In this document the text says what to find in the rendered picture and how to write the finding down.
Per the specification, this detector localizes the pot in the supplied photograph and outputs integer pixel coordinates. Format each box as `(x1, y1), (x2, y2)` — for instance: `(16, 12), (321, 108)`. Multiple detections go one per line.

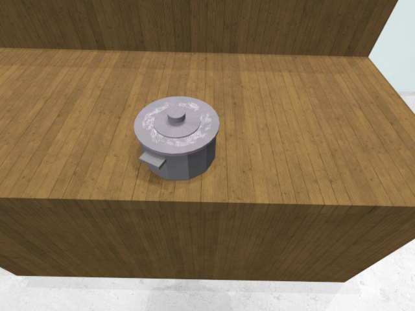
(139, 138), (216, 181)

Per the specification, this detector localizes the lid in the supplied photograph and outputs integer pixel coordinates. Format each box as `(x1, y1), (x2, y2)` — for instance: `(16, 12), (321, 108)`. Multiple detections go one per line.
(134, 97), (220, 156)

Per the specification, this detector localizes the table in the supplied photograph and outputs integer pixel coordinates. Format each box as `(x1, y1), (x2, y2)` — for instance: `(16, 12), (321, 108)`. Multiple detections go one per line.
(0, 0), (415, 282)

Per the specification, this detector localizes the knob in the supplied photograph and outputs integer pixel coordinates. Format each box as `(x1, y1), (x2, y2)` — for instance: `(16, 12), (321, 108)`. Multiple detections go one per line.
(167, 107), (185, 123)

